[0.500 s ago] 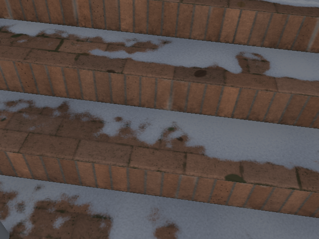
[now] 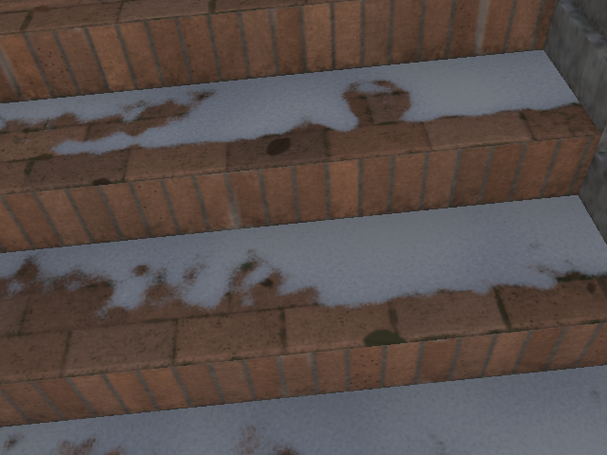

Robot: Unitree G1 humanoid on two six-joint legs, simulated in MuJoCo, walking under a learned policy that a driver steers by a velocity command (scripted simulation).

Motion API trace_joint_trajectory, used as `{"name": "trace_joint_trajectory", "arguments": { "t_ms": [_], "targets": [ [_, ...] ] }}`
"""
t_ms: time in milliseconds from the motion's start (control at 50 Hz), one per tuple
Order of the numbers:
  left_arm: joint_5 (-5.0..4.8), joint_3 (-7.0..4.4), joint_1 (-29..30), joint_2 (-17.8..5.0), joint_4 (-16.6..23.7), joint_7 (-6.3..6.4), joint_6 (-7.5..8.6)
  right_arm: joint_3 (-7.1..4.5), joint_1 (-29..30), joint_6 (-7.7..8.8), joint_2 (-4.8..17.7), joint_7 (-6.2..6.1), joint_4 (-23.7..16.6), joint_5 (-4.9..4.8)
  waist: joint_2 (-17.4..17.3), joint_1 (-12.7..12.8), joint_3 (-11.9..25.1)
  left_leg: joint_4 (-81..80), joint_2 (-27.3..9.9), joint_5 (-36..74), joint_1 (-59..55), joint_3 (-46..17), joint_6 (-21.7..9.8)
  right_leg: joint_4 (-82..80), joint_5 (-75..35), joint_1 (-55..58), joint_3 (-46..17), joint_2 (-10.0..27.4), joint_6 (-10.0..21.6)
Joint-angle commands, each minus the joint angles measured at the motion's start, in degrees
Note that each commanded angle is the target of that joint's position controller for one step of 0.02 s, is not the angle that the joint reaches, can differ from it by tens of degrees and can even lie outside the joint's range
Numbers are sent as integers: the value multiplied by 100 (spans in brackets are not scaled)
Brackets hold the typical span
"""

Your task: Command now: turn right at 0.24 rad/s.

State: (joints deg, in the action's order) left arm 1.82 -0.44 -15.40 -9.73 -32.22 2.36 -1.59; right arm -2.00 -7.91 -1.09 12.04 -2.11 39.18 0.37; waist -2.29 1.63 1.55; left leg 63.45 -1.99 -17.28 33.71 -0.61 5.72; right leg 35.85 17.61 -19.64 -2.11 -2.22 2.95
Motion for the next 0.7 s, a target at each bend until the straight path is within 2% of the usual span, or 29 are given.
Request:
{"name": "trace_joint_trajectory", "arguments": {
  "t_ms": [20,40,60,100,120,140,160,180,200,240,280,300,400,420,440,500,700],
  "targets": [
    [18,-120,207,-585,432,-50,136,29,110,91,19,0,-339,-63,1187,26,314,-1132,152,-233,-723,359,-111,-1092,-1749,182,-1071,1144,1023],
    [-21,-111,132,-548,385,-84,136,21,201,121,14,16,-355,-113,1220,71,171,-1796,188,-397,-840,386,-175,-1105,-1596,253,-1177,1167,1021],
    [-79,-88,158,-489,318,-115,133,23,142,162,-40,39,-310,-132,1181,-9,71,-2743,197,54,-1149,396,-271,-1090,-1449,277,-1196,1145,956],
    [-74,-40,77,-397,179,-151,195,-30,56,198,152,93,-266,-30,1159,-40,135,-3689,-30,1195,-1938,27,-429,-1051,-1312,213,-1224,1047,735],
    [-84,-1,72,-240,91,-184,285,-92,-327,212,384,119,-162,39,745,-117,311,-3707,-400,2640,-2553,-439,-597,-720,-768,-138,-1072,812,540],
    [-93,35,-438,-58,-14,-245,322,-133,-154,223,595,134,-108,17,-253,277,379,-3529,-539,2695,-2772,-583,-1000,-855,-255,-313,-667,432,279],
    [-76,22,-285,-162,-139,-225,319,-69,32,222,283,168,-126,-71,-606,146,287,-3765,-472,1873,-2392,-692,-1236,-850,-65,-87,-465,346,49],
    [-121,-57,36,-410,-157,-194,303,-25,41,242,111,175,-121,-64,-560,-26,90,-3855,-401,1603,-2322,-658,-1227,-792,-135,-140,-399,296,-48],
    [-118,-74,188,-431,-166,-162,276,-40,-22,253,142,146,-69,-11,-468,-79,145,-3844,-373,1673,-2385,-640,-1182,-755,-322,-122,-375,295,-76],
    [-85,-55,159,-331,-220,-175,247,-44,-231,267,171,98,41,12,-231,-128,298,-3727,-328,1957,-2569,-526,-1161,-796,-731,-22,-399,336,-100],
    [-92,-59,93,-292,-342,-194,249,-55,-400,252,206,67,123,23,-58,-184,366,-3688,-286,2086,-2705,-448,-1139,-816,-965,4,-385,342,-68],
    [-105,-57,34,-237,-426,-186,240,-15,-351,271,88,86,139,37,42,-165,384,-3695,-304,2178,-2659,-413,-1121,-893,-1105,117,-416,385,-84],
    [-107,-97,-240,-287,-785,-179,206,-5,-462,274,114,142,353,41,248,-198,308,-3792,-240,2345,-2805,-317,-1125,-1061,-1333,323,-427,428,-102],
    [-68,-113,-261,-369,-782,-187,178,-37,-496,273,192,157,400,49,276,-213,240,-3846,-246,2312,-2808,-335,-1143,-1082,-1393,327,-419,426,-125],
    [-91,-138,-293,-394,-839,-163,137,-44,-519,266,223,170,429,51,301,-220,208,-3884,-258,2288,-2808,-330,-1175,-1096,-1454,362,-396,427,-134],
    [-86,-140,-401,-396,-983,-109,68,-21,-564,246,157,177,577,53,318,-226,118,-4001,-225,2190,-2775,-269,-1168,-1190,-1513,467,-393,460,-138],
    [-92,-161,-834,-466,-1575,-7,29,-7,-732,156,146,147,1072,59,284,-231,-178,-4347,-154,1571,-2715,-205,-1145,-1489,-1176,530,-292,482,-159]
  ]
}}
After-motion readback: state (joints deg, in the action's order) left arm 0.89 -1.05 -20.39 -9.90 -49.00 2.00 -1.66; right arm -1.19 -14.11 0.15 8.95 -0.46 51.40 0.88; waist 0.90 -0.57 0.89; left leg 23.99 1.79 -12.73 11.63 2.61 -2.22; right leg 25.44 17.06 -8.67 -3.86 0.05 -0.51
